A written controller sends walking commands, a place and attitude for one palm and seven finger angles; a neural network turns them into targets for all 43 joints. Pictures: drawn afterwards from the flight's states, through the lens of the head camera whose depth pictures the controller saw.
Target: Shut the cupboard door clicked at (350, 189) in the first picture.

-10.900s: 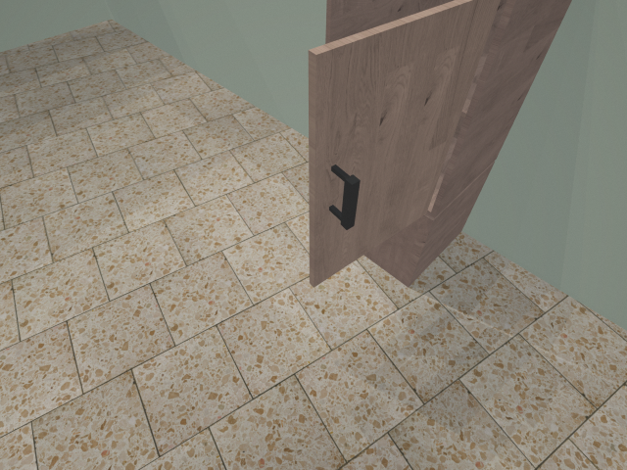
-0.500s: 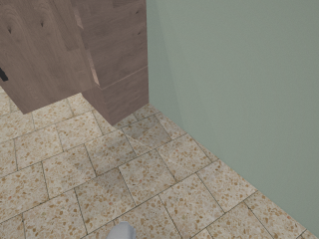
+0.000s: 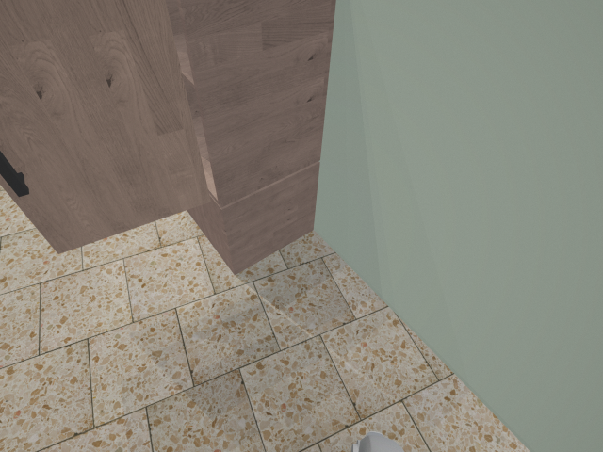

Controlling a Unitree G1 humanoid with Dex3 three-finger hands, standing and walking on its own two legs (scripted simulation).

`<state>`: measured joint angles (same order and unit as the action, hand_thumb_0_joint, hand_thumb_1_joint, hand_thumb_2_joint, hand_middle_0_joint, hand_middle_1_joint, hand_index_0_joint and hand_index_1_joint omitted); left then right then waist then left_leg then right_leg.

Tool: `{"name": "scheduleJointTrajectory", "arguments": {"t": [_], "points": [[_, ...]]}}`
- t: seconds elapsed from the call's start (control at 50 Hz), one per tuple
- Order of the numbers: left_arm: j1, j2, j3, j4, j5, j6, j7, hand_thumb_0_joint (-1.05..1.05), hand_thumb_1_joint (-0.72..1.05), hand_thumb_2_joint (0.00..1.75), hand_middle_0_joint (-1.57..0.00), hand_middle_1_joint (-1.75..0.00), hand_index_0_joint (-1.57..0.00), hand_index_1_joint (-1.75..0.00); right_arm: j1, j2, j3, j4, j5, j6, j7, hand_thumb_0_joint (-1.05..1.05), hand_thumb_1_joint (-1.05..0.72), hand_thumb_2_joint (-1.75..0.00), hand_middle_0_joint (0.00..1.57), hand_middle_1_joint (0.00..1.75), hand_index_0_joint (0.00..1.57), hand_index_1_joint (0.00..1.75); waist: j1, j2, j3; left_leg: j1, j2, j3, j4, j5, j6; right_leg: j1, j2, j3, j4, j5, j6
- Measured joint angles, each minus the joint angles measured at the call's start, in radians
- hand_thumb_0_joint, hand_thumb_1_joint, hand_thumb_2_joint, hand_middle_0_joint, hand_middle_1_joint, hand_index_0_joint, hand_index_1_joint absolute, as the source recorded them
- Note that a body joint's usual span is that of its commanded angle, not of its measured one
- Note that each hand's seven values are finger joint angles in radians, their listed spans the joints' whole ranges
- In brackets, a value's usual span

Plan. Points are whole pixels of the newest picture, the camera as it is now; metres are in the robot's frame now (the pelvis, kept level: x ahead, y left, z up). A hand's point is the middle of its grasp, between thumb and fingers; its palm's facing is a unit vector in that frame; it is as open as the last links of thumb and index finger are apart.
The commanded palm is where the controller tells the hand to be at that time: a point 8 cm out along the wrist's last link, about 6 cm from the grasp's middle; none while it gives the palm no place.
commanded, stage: turn to face it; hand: left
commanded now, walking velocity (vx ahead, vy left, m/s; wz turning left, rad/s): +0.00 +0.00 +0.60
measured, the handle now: (6, 164) +0.60 +0.62 -0.03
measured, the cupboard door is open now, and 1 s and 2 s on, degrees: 82 82 82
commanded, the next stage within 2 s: take the last steps up to it in 0.96 s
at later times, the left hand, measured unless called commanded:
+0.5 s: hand out of the picture +0.09 +0.20 -0.19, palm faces +0.31 -0.92 -0.22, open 7.3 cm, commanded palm none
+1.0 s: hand out of the picture +0.10 +0.20 -0.17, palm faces +0.42 -0.87 -0.25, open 7.4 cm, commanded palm none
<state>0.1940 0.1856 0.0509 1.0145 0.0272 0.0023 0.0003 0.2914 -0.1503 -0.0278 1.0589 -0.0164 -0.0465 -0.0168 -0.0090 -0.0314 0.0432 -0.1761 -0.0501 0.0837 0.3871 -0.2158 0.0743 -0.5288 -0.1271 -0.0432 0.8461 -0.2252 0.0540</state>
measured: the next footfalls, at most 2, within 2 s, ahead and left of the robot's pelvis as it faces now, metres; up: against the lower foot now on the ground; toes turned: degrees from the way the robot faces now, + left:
right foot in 0.12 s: +0.12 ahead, -0.14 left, +0.00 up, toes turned -2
left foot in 0.52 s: +0.14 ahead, +0.12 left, +0.00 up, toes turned +24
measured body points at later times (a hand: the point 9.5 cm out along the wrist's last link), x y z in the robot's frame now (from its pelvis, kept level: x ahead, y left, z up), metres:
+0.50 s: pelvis +0.09 +0.00 -0.01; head +0.12 +0.03 +0.43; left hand +0.08 +0.25 -0.17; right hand +0.28 -0.23 -0.14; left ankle +0.10 +0.10 -0.73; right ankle +0.08 -0.13 -0.74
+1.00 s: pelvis +0.11 -0.01 -0.01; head +0.15 +0.00 +0.44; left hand +0.08 +0.25 -0.15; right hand +0.26 -0.20 -0.17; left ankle +0.10 +0.10 -0.74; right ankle +0.14 -0.13 -0.74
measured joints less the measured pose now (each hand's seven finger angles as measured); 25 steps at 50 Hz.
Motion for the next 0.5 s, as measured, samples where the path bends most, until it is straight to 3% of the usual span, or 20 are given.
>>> {"name": "scheduleJointTrajectory", "arguments": {"t": [0.08, 0.12, 0.18, 0.24, 0.28, 0.38, 0.46, 0.5], "points": [[-0.051, 0.011, 0.002, -0.034, -0.006, 0.001, 0.002, 0.01, 0.93, 0.90, -0.20, -0.30, -0.20, -0.30, 0.034, 0.006, -0.002, 0.017, -0.003, 0.027, 0.001, 0.00, -0.92, -0.90, 0.20, 0.30, 0.21, 0.30, -0.029, 0.016, 0.010, -0.005, 0.007, -0.034, 0.068, -0.067, -0.023, 0.088, 0.048, -0.015, -0.136, -0.031, 0.000], [-0.062, 0.015, 0.001, -0.056, -0.009, -0.010, 0.002, 0.01, 0.93, 0.90, -0.20, -0.30, -0.20, -0.30, 0.049, 0.004, -0.008, 0.020, 0.000, 0.041, 0.001, 0.00, -0.91, -0.90, 0.20, 0.30, 0.21, 0.30, -0.037, 0.022, 0.008, -0.024, 0.005, -0.052, 0.137, -0.119, -0.039, 0.170, 0.065, -0.028, -0.255, 0.031, -0.011], [-0.088, -0.003, -0.005, -0.077, -0.006, -0.033, 0.011, 0.01, 0.92, 0.90, -0.20, -0.30, -0.20, -0.30, 0.024, -0.020, -0.022, 0.021, 0.007, 0.065, 0.004, 0.01, -0.91, -0.90, 0.20, 0.30, 0.21, 0.30, -0.046, 0.055, 0.035, -0.144, 0.017, -0.074, 0.439, -0.279, -0.073, 0.197, 0.069, -0.074, -0.241, -0.055, -0.072], [-0.084, -0.017, -0.013, -0.094, -0.009, -0.033, 0.021, 0.01, 0.92, 0.90, -0.20, -0.30, -0.20, -0.30, -0.017, -0.040, -0.033, 0.008, 0.005, 0.087, 0.010, 0.01, -0.91, -0.90, 0.20, 0.30, 0.20, 0.30, -0.046, 0.050, 0.047, -0.264, 0.034, -0.060, 0.716, -0.285, -0.101, 0.245, 0.050, -0.111, -0.275, -0.062, -0.075], [-0.070, -0.025, -0.017, -0.093, -0.008, -0.031, 0.025, 0.01, 0.92, 0.90, -0.20, -0.30, -0.20, -0.30, -0.046, -0.053, -0.037, -0.010, 0.002, 0.097, 0.016, 0.01, -0.91, -0.90, 0.20, 0.30, 0.20, 0.30, -0.044, 0.040, 0.044, -0.312, 0.054, -0.050, 0.768, -0.248, -0.116, 0.276, 0.038, -0.134, -0.310, -0.056, -0.073], [-0.034, -0.014, -0.005, -0.086, -0.006, -0.022, 0.031, 0.00, 0.94, 0.90, -0.21, -0.30, -0.20, -0.30, -0.122, -0.078, -0.042, -0.060, 0.001, 0.106, 0.030, 0.01, -0.91, -0.90, 0.19, 0.30, 0.20, 0.30, -0.030, 0.011, 0.038, -0.330, 0.090, -0.027, 0.625, -0.185, -0.133, 0.334, 0.007, -0.197, -0.350, -0.065, -0.057], [-0.006, 0.020, 0.002, -0.078, 0.004, -0.009, 0.022, 0.00, 0.93, 0.90, -0.21, -0.30, -0.20, -0.30, -0.180, -0.095, -0.039, -0.099, 0.001, 0.104, 0.036, 0.00, -0.91, -0.90, 0.19, 0.30, 0.20, 0.30, 0.000, -0.011, 0.047, -0.266, 0.089, 0.011, 0.426, -0.179, -0.122, 0.351, -0.025, -0.239, -0.306, -0.109, -0.033], [0.018, 0.039, 0.006, -0.073, 0.001, 0.000, 0.016, 0.00, 0.93, 0.90, -0.21, -0.30, -0.20, -0.30, -0.201, -0.104, -0.035, -0.124, -0.001, 0.096, 0.038, 0.00, -0.91, -0.90, 0.19, 0.30, 0.20, 0.30, 0.011, -0.021, 0.046, -0.207, 0.078, 0.033, 0.297, -0.112, -0.109, 0.343, -0.047, -0.253, -0.246, -0.149, -0.014]]}}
